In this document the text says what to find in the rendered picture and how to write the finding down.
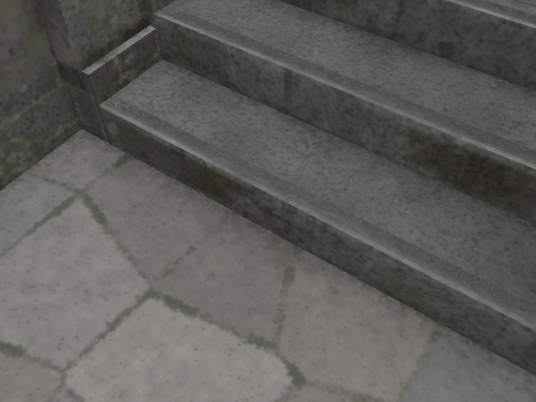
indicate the stairs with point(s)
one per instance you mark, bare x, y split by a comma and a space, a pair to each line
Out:
394, 139

